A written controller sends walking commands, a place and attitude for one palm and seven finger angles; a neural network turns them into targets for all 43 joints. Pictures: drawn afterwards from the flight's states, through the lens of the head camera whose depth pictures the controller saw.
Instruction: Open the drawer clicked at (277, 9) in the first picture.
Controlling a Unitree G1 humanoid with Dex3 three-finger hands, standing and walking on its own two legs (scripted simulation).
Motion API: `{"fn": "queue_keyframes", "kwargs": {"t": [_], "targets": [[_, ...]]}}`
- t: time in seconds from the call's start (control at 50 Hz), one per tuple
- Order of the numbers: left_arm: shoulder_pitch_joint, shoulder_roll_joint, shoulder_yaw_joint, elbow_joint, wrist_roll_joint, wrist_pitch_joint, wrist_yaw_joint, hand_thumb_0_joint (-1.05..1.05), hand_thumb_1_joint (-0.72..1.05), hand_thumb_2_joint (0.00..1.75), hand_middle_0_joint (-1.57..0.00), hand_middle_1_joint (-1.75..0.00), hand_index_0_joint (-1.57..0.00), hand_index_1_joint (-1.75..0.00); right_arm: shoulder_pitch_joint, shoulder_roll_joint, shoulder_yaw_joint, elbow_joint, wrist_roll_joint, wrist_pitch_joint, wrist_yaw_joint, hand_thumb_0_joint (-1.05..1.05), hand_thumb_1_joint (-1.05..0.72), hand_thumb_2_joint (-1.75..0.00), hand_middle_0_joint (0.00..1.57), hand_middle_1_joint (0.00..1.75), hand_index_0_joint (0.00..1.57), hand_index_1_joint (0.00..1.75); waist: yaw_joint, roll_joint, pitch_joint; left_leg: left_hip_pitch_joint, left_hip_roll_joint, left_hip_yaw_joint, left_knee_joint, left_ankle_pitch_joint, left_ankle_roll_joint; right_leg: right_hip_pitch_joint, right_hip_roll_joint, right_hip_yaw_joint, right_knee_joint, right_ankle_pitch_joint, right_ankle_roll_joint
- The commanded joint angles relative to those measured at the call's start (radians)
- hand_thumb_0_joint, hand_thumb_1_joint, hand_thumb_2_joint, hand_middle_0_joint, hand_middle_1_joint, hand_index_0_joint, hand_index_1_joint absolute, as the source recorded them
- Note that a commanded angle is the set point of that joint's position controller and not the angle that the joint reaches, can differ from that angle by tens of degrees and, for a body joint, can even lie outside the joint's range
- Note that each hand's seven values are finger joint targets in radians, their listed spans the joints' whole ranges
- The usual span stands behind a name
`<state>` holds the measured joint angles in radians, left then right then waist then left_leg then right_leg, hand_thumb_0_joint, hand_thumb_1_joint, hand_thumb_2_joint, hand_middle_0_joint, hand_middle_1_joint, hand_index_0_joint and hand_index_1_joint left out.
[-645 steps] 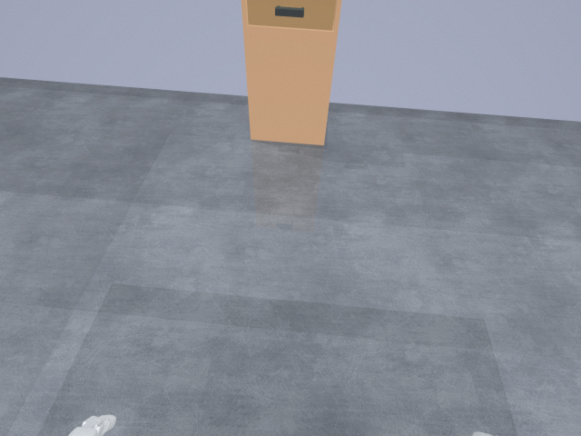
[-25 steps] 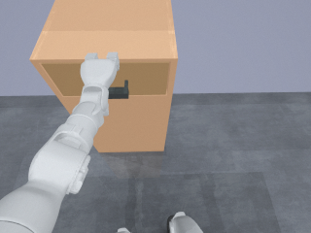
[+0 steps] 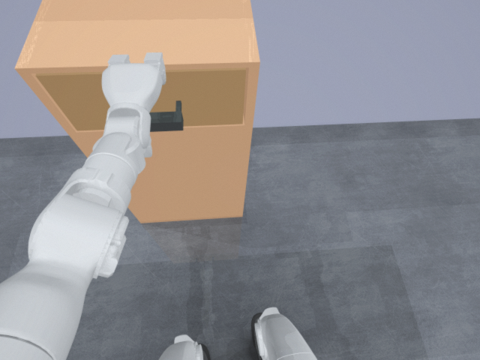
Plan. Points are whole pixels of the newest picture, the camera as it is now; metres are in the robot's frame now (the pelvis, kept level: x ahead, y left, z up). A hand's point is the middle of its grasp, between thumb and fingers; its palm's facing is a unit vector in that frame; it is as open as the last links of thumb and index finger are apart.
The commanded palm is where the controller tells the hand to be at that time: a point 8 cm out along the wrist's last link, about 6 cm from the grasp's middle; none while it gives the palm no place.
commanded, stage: move the hooked fingers above the handle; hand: left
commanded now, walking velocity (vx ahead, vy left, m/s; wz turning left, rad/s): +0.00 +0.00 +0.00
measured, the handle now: (152, 114) +0.59 +0.09 -0.02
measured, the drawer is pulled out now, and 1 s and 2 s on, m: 0.00 0.00 0.00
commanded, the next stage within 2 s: lower the fingers behind the handle in 1.10 s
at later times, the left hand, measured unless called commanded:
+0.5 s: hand (142, 106) +0.55 +0.09 +0.05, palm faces +0.04 +0.00 -1.00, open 13.4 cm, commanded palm +0.55 +0.13 +0.08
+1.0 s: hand (142, 106) +0.55 +0.09 +0.05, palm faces +0.04 +0.01 -1.00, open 13.4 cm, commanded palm +0.54 +0.12 +0.08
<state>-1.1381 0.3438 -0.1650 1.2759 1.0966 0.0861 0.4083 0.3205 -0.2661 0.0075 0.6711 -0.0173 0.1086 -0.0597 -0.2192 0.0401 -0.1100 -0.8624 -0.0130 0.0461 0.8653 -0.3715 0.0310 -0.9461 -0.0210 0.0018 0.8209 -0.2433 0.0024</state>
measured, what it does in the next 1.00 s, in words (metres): stands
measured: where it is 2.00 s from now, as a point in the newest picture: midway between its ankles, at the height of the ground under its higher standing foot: outside the picture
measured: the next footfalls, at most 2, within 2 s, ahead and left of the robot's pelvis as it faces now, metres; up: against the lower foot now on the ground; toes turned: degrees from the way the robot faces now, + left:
none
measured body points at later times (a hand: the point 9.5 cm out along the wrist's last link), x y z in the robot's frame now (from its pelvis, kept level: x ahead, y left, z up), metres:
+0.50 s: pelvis -0.01 +0.01 -0.01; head +0.12 -0.01 +0.42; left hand +0.54 +0.09 +0.11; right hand -0.01 -0.27 -0.14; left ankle +0.02 +0.10 -0.69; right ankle +0.08 -0.12 -0.69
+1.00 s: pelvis +0.00 +0.00 -0.01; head +0.12 -0.01 +0.43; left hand +0.54 +0.09 +0.11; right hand +0.00 -0.27 -0.13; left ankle +0.02 +0.10 -0.69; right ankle +0.08 -0.12 -0.69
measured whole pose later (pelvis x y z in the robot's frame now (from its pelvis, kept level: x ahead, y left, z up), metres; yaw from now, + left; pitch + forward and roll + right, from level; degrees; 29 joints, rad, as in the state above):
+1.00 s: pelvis +0.00 +0.00 -0.01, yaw +0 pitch +22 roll +1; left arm -1.17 0.34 -0.18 1.28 1.09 0.10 0.41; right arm 0.32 -0.27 0.01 0.66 -0.02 0.11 -0.07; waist -0.22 0.05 -0.12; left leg -0.91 -0.02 0.04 0.91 -0.38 0.03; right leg -0.99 -0.02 0.00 0.85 -0.25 0.01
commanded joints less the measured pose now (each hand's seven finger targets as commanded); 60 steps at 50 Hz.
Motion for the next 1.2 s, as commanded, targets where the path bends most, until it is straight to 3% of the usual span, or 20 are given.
{"fn": "queue_keyframes", "kwargs": {"t": [0.0,0.02,0.08,0.1,0.12,0.2,0.24,0.28,0.3,0.32,0.6,0.68,0.72,0.76,0.82,0.98,1.06,1.08,1.16,1.18], "targets": [[-0.457,0.344,0.074,-0.095,-0.015,0.048,-0.022,0.00,-0.50,0.30,-0.30,-1.20,-0.30,-1.20,0.126,-0.169,-0.048,-0.070,0.003,-0.019,-0.025,0.00,-0.90,-0.90,0.20,0.30,0.20,0.30,-0.019,-0.065,-0.370,0.024,-0.033,-0.014,-0.149,-0.118,0.026,0.326,0.032,0.004,-0.132,-0.166,-0.014],[-0.449,0.358,0.080,-0.088,-0.008,0.046,-0.024,0.00,-0.50,0.30,-0.30,-1.20,-0.30,-1.20,0.127,-0.168,-0.046,-0.071,0.003,-0.018,-0.028,0.00,-0.90,-0.90,0.20,0.30,0.20,0.30,-0.013,-0.063,-0.394,0.021,-0.033,-0.017,-0.144,-0.118,0.027,0.331,0.032,0.004,-0.121,-0.167,-0.015],[-0.457,0.299,0.049,-0.076,-0.015,0.041,-0.026,0.00,-0.50,0.30,-0.30,-1.20,-0.30,-1.20,0.125,-0.165,-0.047,-0.076,0.006,-0.023,-0.030,0.00,-0.90,-0.90,0.20,0.30,0.20,0.30,-0.035,-0.078,-0.342,0.025,-0.028,-0.023,-0.146,-0.147,0.026,0.272,0.036,-0.009,-0.122,-0.191,-0.015],[-0.464,0.334,0.068,-0.082,-0.014,0.036,-0.021,0.00,-0.50,0.30,-0.30,-1.20,-0.30,-1.20,0.131,-0.173,-0.046,-0.075,0.005,-0.025,-0.032,0.00,-0.90,-0.90,0.20,0.30,0.20,0.30,-0.033,-0.083,-0.359,0.019,-0.028,-0.023,-0.141,-0.150,0.028,0.277,0.034,-0.006,-0.118,-0.196,-0.013],[-0.475,0.326,0.057,-0.086,-0.009,0.035,-0.020,0.00,-0.50,0.30,-0.30,-1.20,-0.30,-1.20,0.132,-0.170,-0.045,-0.077,0.003,-0.026,-0.032,0.00,-0.90,-0.90,0.20,0.30,0.20,0.30,-0.031,-0.044,-0.373,0.024,-0.029,-0.025,-0.140,-0.148,0.026,0.270,0.034,-0.006,-0.109,-0.191,-0.015],[-0.491,0.334,0.065,-0.086,-0.011,0.037,-0.013,0.00,-0.50,0.30,-0.30,-1.20,-0.30,-1.20,0.138,-0.175,-0.046,-0.076,0.003,-0.027,-0.033,0.00,-0.90,-0.90,0.20,0.30,0.20,0.30,-0.038,-0.062,-0.387,0.015,-0.027,-0.028,-0.128,-0.148,0.028,0.261,0.034,-0.006,-0.101,-0.190,-0.014],[-0.496,0.298,0.042,-0.076,-0.009,0.047,-0.010,0.00,-0.50,0.30,-0.30,-1.20,-0.30,-1.20,0.142,-0.170,-0.046,-0.072,0.002,-0.027,-0.031,0.00,-0.90,-0.90,0.20,0.30,0.20,0.30,-0.045,-0.049,-0.373,0.020,-0.025,-0.032,-0.131,-0.158,0.026,0.239,0.036,-0.013,-0.097,-0.193,-0.016],[-0.497,0.323,0.062,-0.078,-0.012,0.052,-0.006,0.00,-0.50,0.30,-0.30,-1.20,-0.30,-1.20,0.134,-0.172,-0.045,-0.076,0.003,-0.024,-0.032,0.00,-0.90,-0.90,0.20,0.30,0.20,0.30,-0.040,-0.072,-0.400,0.020,-0.026,-0.034,-0.125,-0.141,0.028,0.261,0.036,-0.009,-0.095,-0.181,-0.016],[-0.521,0.320,0.052,-0.095,-0.008,0.052,-0.005,0.00,-0.50,0.30,-0.30,-1.20,-0.30,-1.20,0.144,-0.173,-0.046,-0.072,0.001,-0.024,-0.032,0.00,-0.90,-0.90,0.20,0.30,0.20,0.30,-0.047,-0.041,-0.403,0.027,-0.025,-0.032,-0.124,-0.132,0.027,0.254,0.034,-0.009,-0.094,-0.169,-0.015],[-0.501,0.322,0.057,-0.074,-0.006,0.060,-0.006,0.00,-0.50,0.30,-0.30,-1.20,-0.30,-1.20,0.144,-0.174,-0.046,-0.069,0.000,-0.021,-0.029,0.00,-0.90,-0.90,0.20,0.30,0.20,0.30,-0.035,-0.039,-0.404,0.023,-0.027,-0.034,-0.125,-0.137,0.025,0.256,0.033,-0.011,-0.091,-0.173,-0.016],[-0.509,0.309,0.052,-0.090,-0.009,0.059,-0.015,0.00,-0.50,0.30,-0.30,-1.20,-0.30,-1.20,0.144,-0.170,-0.044,-0.071,0.000,-0.015,-0.032,0.00,-0.90,-0.90,0.20,0.30,0.20,0.30,-0.037,-0.042,-0.394,0.034,-0.024,-0.035,-0.126,-0.118,0.025,0.258,0.035,-0.013,-0.093,-0.154,-0.016],[-0.519,0.258,0.029,-0.100,-0.006,0.058,-0.008,0.00,-0.50,0.30,-0.30,-1.20,-0.30,-1.20,0.140,-0.163,-0.049,-0.071,0.000,-0.019,-0.031,0.00,-0.90,-0.90,0.20,0.30,0.20,0.30,-0.048,-0.047,-0.391,0.056,-0.020,-0.040,-0.124,-0.105,0.025,0.237,0.037,-0.019,-0.090,-0.143,-0.018],[-0.502,0.272,0.038,-0.079,-0.002,0.063,-0.004,0.00,-0.50,0.30,-0.30,-1.20,-0.30,-1.20,0.148,-0.168,-0.048,-0.064,-0.003,-0.019,-0.025,0.00,-0.90,-0.90,0.20,0.30,0.20,0.30,-0.038,-0.023,-0.388,0.051,-0.022,-0.045,-0.124,-0.110,0.022,0.230,0.036,-0.020,-0.083,-0.148,-0.020],[-0.505,0.242,0.021,-0.073,-0.004,0.071,-0.003,0.00,-0.50,0.30,-0.30,-1.20,-0.30,-1.20,0.148,-0.167,-0.049,-0.063,-0.002,-0.020,-0.026,0.00,-0.90,-0.90,0.20,0.30,0.20,0.30,-0.051,-0.052,-0.370,0.045,-0.021,-0.041,-0.125,-0.115,0.023,0.229,0.037,-0.021,-0.091,-0.150,-0.017],[-0.513,0.286,0.049,-0.094,-0.002,0.070,0.002,0.00,-0.50,0.30,-0.30,-1.20,-0.30,-1.20,0.149,-0.167,-0.050,-0.062,-0.007,-0.019,-0.023,0.00,-0.90,-0.90,0.20,0.30,0.20,0.30,-0.036,-0.030,-0.427,0.054,-0.025,-0.038,-0.117,-0.076,0.024,0.274,0.036,-0.013,-0.085,-0.119,-0.018],[-0.498,0.241,0.030,-0.098,-0.009,0.065,-0.006,0.00,-0.50,0.30,-0.30,-1.20,-0.30,-1.20,0.144,-0.158,-0.052,-0.063,-0.003,-0.019,-0.020,0.00,-0.90,-0.90,0.20,0.30,0.20,0.30,-0.040,-0.051,-0.400,0.064,-0.024,-0.037,-0.122,-0.061,0.023,0.277,0.039,-0.016,-0.097,-0.107,-0.019],[-0.479,0.260,0.042,-0.092,-0.003,0.059,-0.004,0.00,-0.50,0.30,-0.30,-1.20,-0.30,-1.20,0.148,-0.164,-0.053,-0.057,-0.005,-0.023,-0.019,0.00,-0.90,-0.90,0.20,0.30,0.20,0.30,-0.032,-0.055,-0.387,0.056,-0.025,-0.037,-0.125,-0.080,0.022,0.274,0.038,-0.014,-0.099,-0.123,-0.018],[-0.490,0.231,0.026,-0.100,-0.007,0.055,-0.005,0.00,-0.50,0.30,-0.30,-1.20,-0.30,-1.20,0.143,-0.157,-0.054,-0.061,-0.003,-0.025,-0.018,0.00,-0.90,-0.90,0.20,0.30,0.20,0.30,-0.037,-0.046,-0.384,0.066,-0.024,-0.040,-0.126,-0.072,0.022,0.267,0.039,-0.016,-0.100,-0.117,-0.020],[-0.484,0.263,0.047,-0.100,-0.003,0.053,0.002,0.00,-0.50,0.30,-0.30,-1.20,-0.30,-1.20,0.149,-0.164,-0.055,-0.054,-0.008,-0.028,-0.015,0.00,-0.90,-0.90,0.20,0.30,0.20,0.30,-0.032,-0.044,-0.393,0.057,-0.026,-0.036,-0.122,-0.082,0.022,0.273,0.038,-0.013,-0.098,-0.125,-0.018],[-0.488,0.233,0.029,-0.100,-0.005,0.053,0.002,0.00,-0.50,0.30,-0.30,-1.20,-0.30,-1.20,0.143,-0.158,-0.056,-0.057,-0.005,-0.029,-0.016,0.00,-0.90,-0.90,0.20,0.30,0.20,0.30,-0.040,-0.056,-0.390,0.069,-0.024,-0.038,-0.123,-0.070,0.024,0.268,0.041,-0.014,-0.101,-0.116,-0.019]]}}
